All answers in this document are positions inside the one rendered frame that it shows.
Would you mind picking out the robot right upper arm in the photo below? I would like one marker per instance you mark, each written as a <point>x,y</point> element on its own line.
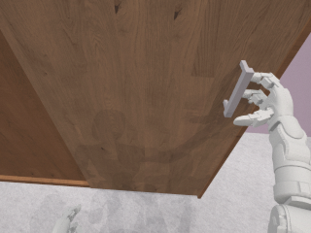
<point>289,219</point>

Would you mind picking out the right robot forearm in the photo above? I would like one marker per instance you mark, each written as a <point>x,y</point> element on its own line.
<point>291,163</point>

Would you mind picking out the robot right hand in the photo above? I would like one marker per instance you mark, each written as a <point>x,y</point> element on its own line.
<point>279,101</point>

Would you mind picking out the handle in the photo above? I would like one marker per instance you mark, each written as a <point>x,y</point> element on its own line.
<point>238,91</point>

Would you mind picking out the wardrobe door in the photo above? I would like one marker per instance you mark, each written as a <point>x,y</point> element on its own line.
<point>30,144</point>
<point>136,88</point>

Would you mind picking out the robot left hand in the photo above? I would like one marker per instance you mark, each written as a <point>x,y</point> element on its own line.
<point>63,225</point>

